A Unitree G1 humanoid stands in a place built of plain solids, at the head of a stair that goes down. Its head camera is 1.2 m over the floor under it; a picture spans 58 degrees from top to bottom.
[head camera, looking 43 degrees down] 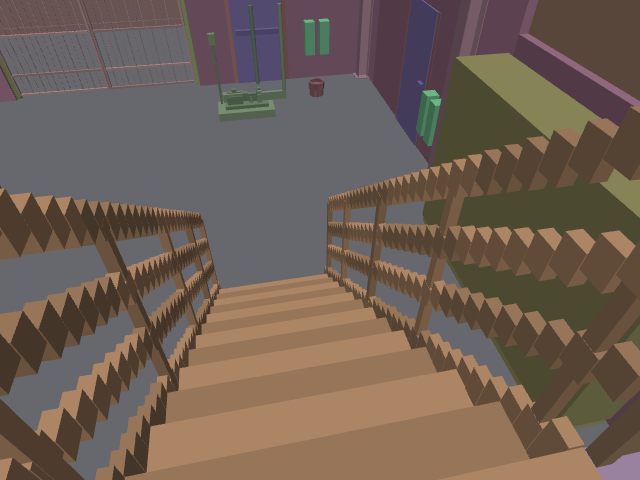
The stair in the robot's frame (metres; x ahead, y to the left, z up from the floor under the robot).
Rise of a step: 0.20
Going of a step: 0.25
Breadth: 1.32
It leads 11 degrees to the left of straight ahead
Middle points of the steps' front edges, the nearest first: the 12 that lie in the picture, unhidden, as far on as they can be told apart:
0.58 -0.01 -0.20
0.83 0.04 -0.41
1.07 0.08 -0.61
1.31 0.13 -0.82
1.55 0.18 -1.02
1.79 0.23 -1.23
2.03 0.28 -1.43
2.28 0.32 -1.64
2.52 0.37 -1.84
2.76 0.42 -2.04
3.00 0.47 -2.25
3.24 0.52 -2.45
